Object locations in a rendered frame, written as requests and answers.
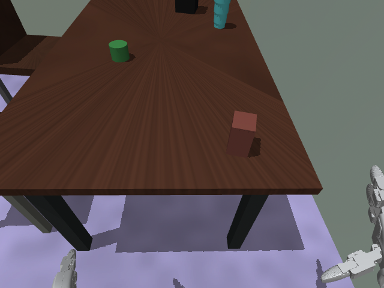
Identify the right robot hand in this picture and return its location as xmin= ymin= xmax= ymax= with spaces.
xmin=320 ymin=165 xmax=384 ymax=283

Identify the left robot hand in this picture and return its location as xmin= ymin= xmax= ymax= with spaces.
xmin=52 ymin=249 xmax=77 ymax=288

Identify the table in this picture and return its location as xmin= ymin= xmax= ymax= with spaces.
xmin=0 ymin=0 xmax=323 ymax=251

